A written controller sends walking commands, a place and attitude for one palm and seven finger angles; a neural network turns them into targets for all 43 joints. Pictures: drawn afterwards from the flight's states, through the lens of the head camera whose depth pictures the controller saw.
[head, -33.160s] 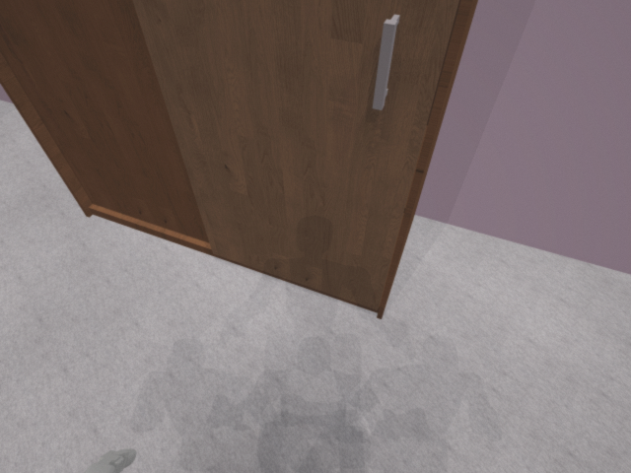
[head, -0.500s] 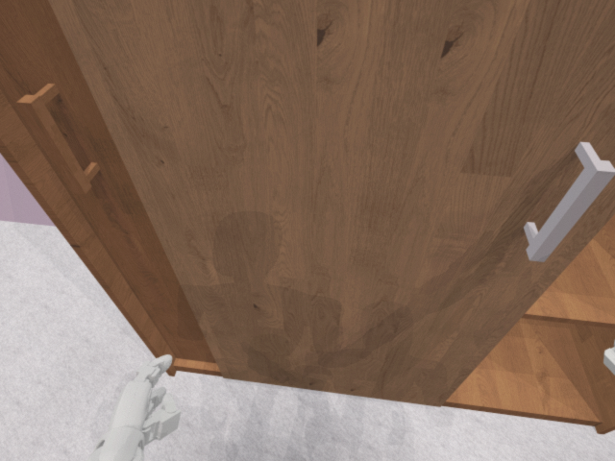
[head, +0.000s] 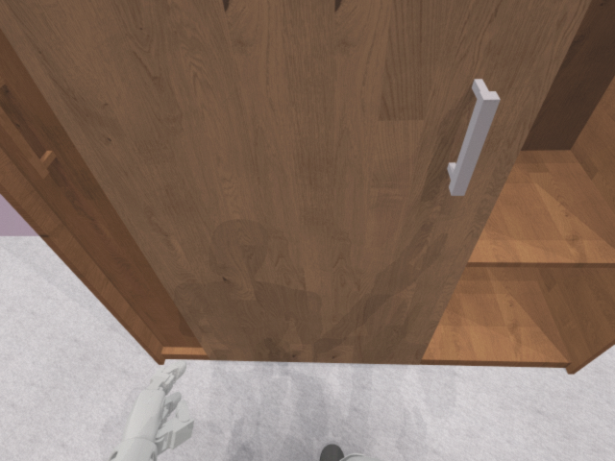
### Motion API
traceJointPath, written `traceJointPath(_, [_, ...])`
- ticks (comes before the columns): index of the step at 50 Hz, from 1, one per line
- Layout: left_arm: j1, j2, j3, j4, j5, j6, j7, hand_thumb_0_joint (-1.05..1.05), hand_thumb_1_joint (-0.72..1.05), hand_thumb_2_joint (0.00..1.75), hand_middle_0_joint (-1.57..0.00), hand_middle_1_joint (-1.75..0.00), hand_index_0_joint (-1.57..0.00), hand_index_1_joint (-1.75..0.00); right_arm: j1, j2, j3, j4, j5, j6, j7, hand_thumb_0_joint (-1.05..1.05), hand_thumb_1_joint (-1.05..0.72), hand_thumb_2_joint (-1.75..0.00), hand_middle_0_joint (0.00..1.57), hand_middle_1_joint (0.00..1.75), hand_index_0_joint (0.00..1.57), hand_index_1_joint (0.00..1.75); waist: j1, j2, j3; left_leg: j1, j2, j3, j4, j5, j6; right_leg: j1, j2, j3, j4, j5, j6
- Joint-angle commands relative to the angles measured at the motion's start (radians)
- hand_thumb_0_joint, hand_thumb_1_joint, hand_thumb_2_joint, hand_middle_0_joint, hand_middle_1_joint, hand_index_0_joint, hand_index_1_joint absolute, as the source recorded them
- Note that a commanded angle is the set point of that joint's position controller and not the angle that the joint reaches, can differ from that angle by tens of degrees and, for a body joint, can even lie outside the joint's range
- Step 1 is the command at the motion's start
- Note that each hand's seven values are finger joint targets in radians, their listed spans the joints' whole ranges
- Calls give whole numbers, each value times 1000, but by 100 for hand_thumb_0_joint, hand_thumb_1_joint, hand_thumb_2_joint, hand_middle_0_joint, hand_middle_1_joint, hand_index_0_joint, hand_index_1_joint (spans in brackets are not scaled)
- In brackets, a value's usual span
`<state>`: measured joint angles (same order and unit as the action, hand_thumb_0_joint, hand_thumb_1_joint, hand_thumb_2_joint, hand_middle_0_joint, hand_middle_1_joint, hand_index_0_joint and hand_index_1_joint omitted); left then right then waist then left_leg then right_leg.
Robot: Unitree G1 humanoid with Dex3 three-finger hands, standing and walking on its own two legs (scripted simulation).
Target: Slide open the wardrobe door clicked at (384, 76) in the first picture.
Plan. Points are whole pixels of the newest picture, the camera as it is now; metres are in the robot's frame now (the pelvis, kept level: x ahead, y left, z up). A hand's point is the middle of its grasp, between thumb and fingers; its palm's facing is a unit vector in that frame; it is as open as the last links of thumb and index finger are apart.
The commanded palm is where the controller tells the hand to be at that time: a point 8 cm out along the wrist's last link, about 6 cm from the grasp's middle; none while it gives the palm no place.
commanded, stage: step back with the hand held close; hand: right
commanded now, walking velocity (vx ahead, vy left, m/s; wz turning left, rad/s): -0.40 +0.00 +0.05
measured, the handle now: (467, 140) +0.48 -0.22 +0.16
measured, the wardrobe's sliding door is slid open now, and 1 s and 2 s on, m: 0.48 0.48 0.48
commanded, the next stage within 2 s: stop stepping back and stand still in 0.20 s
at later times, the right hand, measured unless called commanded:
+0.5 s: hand out of the picture +0.06 -0.34 +0.19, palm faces +0.37 +0.84 -0.39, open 7.4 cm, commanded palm +0.03 -0.37 +0.19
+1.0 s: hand out of the picture -0.03 -0.46 +0.19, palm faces +0.37 +0.77 -0.52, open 7.4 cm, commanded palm -0.08 -0.48 +0.19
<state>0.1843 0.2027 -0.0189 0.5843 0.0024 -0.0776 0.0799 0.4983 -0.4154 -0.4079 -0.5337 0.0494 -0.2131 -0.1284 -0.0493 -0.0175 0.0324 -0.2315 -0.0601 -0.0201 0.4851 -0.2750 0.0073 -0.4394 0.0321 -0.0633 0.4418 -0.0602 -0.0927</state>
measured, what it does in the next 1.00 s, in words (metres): walks backwards: left foot, then right foot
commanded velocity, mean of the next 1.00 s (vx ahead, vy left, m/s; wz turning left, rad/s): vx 0.04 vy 0.13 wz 0.01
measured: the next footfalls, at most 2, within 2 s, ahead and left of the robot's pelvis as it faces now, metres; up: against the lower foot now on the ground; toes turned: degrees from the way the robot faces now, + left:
left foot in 0.50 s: -0.17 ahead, +0.04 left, +0.00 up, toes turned +11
right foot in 0.64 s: -0.11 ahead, -0.25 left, +0.00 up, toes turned +5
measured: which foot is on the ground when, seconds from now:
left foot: down 0.00-0.24, up 0.26-0.48, down 0.50-0.64, up 0.66-0.98, down 1.00-1.00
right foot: down 0.00-0.44, up 0.46-0.62, down 0.64-0.96, up 0.98-1.00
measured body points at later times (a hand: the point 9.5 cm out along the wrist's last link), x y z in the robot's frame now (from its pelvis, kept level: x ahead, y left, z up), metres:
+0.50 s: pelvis -0.14 -0.08 -0.01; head -0.14 -0.15 +0.43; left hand +0.01 +0.16 -0.06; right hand +0.03 -0.38 +0.21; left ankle -0.21 +0.02 -0.73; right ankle -0.01 -0.10 -0.68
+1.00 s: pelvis -0.24 -0.19 +0.01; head -0.24 -0.23 +0.46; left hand -0.12 +0.04 -0.08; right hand -0.05 -0.50 +0.22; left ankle -0.32 -0.11 -0.73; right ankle -0.17 -0.27 -0.71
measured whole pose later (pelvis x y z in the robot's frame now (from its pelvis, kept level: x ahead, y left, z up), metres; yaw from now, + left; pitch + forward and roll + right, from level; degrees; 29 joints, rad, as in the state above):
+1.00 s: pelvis -0.24 -0.19 +0.01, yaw +3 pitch +1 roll +1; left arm 0.32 0.15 -0.01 0.62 0.01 -0.07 0.06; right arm 0.55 -0.57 -0.49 -0.56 0.05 -0.14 -0.13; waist -0.01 0.08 -0.05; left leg -0.08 -0.05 0.08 0.40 -0.40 0.15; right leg -0.47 -0.01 -0.09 0.72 -0.38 0.02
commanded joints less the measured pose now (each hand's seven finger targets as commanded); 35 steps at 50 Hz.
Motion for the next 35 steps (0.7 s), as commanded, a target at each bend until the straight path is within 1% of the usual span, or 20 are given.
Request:
traceJointPath(1, [-87, 162, 79, -156, 7, -49, 11, 0, 90, 90, -20, -30, -20, -30, -80, -186, -136, -185, -6, -70, -21, 0, -90, -90, 20, 30, 20, 30, 22, -153, -149, 47, -9, -26, 38, -140, 47, 28, -226, 284, -294, -562, 85])
traceJointPath(9, [-29, 128, 77, -110, 2, -27, -17, 0, 90, 90, -20, -30, -20, -30, -135, -185, -88, -195, -15, -88, -28, 0, -90, -90, 20, 30, 20, 30, 72, 211, -59, -554, 349, -270, -256, -210, 161, 354, -56, 156, 460, -311, 104])
traceJointPath(11, [-60, 160, 62, -103, -1, -23, 0, 0, 90, 90, -20, -30, -20, -30, -250, -182, -71, -177, -20, -74, -29, 0, -90, -90, 20, 30, 20, 30, 88, -9, 64, -527, 169, -112, -7, -289, 48, 186, -124, 275, 65, -458, 60])
traceJointPath(12, [-108, 198, 68, -128, 2, -44, 19, 0, 90, 90, -20, -30, -20, -30, -336, -186, -81, -227, -25, -79, -28, 0, -90, -90, 20, 30, 20, 30, 78, -324, 81, -346, -15, 20, 342, -245, -13, -40, -283, 502, -299, -547, 7])
traceJointPath(13, [-117, 169, 71, -109, 20, -74, 15, 0, 90, 90, -20, -30, -20, -30, -326, -239, -159, -238, -30, -92, -33, 0, -90, -90, 20, 30, 20, 30, 42, -414, -97, -79, -80, -41, 695, -261, -12, -186, -417, 629, -441, -798, -4])
traceJointPath(15, [-83, 166, 109, -102, 17, -87, -17, 0, 90, 90, -20, -30, -20, -30, -255, -251, -172, -235, -23, -105, -10, 0, -90, -90, 20, 30, 20, 30, 11, -211, -186, -32, -123, 9, 856, -250, 7, -105, -323, 387, -389, -658, 86])
traceJointPath(20, [-78, 104, 104, -130, -2, -74, -70, 0, 90, 90, -20, -30, -20, -30, -39, -204, -136, -369, 33, -38, -5, 0, -90, -90, 20, 30, 20, 30, -18, -385, -251, 127, -168, 260, 466, -363, 45, 78, -96, 31, -455, -511, 390])
traceJointPath(21, [-49, 91, 103, -117, -6, -75, -70, 0, 90, 90, -20, -30, -20, -30, 0, -228, -156, -351, 30, -40, -11, 0, -90, -90, 20, 30, 20, 30, -39, -348, -242, 205, -134, 279, 196, -436, 98, 64, -15, -93, -269, -405, 429])
traceJointPath(22, [0, 87, 103, -103, -31, -76, -76, 0, 90, 90, -20, -30, -20, -30, 63, -276, -199, -329, 19, -38, -22, 0, -90, -90, 20, 30, 20, 30, -53, -28, -214, 68, 50, 132, -152, -410, 192, 115, 98, -170, 317, -363, 378])
traceJointPath(23, [19, 99, 121, -78, -50, -68, -84, 0, 90, 90, -20, -30, -20, -30, 38, -232, -144, -352, 8, -41, -5, 0, -90, -90, 20, 30, 20, 30, 0, 504, -128, -303, 385, -178, -184, -40, 273, 127, 27, 141, 1181, -528, 240])
traceJointPath(24, [-48, 98, 108, -77, -43, -70, -84, 0, 90, 90, -20, -30, -20, -30, -157, -231, -177, -460, 37, -26, -3, 0, -90, -90, 20, 30, 20, 30, 79, 313, -72, -404, 428, -115, -110, 77, 302, -93, -19, 300, 1526, -567, 62])
traceJointPath(25, [-76, 63, 48, -130, 2, -78, -84, 0, 90, 90, -20, -30, -20, -30, -339, -403, -284, -463, 53, -45, -7, 0, -90, -90, 20, 30, 20, 30, 103, 117, -66, -222, 489, -274, -151, -1, 138, -214, -113, 269, 1314, -497, 92])
traceJointPath(26, [-48, 37, 0, -96, 47, -70, -81, 0, 90, 90, -20, -30, -20, -30, -336, -339, -254, -135, 35, -43, -11, 0, -90, -90, 20, 30, 20, 30, 113, 87, -13, -198, 422, -171, -208, -212, -96, -192, -153, 140, 981, -364, 108])
traceJointPath(27, [-98, 111, 72, -105, -1, -57, -68, 0, 90, 90, -20, -30, -20, -30, -448, -197, -128, -83, 3, -10, 8, 0, -90, -90, 20, 30, 20, 30, 85, 262, 72, -310, 364, -223, -248, -406, 124, -85, -146, 99, 779, -326, 112])
traceJointPath(28, [-157, 144, 91, -63, 3, -67, -29, 0, 90, 90, -20, -30, -20, -30, -401, -158, -94, 11, -16, 1, -8, 0, -90, -90, 20, 30, 20, 30, 55, 108, 179, -358, 378, -266, -183, -262, 172, 24, -181, 154, 543, -391, 77])
traceJointPath(30, [-59, 126, 67, -49, -2, -67, -11, 0, 90, 90, -20, -30, -20, -30, -345, -150, -52, -85, -21, -11, -27, 0, -90, -90, 20, 30, 20, 30, 94, -197, 62, -218, 219, 3, 107, -160, 102, 205, -62, 33, 70, -365, 73])
traceJointPath(31, [-52, 155, 71, -88, 0, -81, -11, 0, 90, 90, -20, -30, -20, -30, -321, -162, -65, -192, -15, -33, -30, 0, -90, -90, 20, 30, 20, 30, 70, -442, 16, -297, 88, 98, 357, -238, 25, 272, -208, 313, -95, -238, 32])
traceJointPath(32, [-55, 132, 71, -118, 5, -99, -19, 0, 90, 90, -20, -30, -20, -30, -305, -212, -106, -261, -6, -70, -25, 0, -90, -90, 20, 30, 20, 30, 68, -477, 8, -388, 15, 96, 527, -371, -9, 290, -357, 610, -198, -186, -11])
traceJointPath(33, [-4, 100, 71, -82, 22, -102, -31, 0, 90, 90, -20, -30, -20, -30, -186, -247, -160, -243, 7, -77, -10, 0, -90, -90, 20, 30, 20, 30, 82, -231, -80, -354, -17, 33, 677, -283, -1, 283, -350, 632, -211, -180, -16])
traceJointPath(35, [-59, 114, 84, -116, 26, -106, -65, 0, 90, 90, -20, -30, -20, -30, -173, -266, -186, -424, 24, -89, 12, 0, -90, -90, 20, 30, 20, 30, 72, -181, -50, -413, 36, -61, 751, -196, -14, 213, -388, 710, -289, -472, 10])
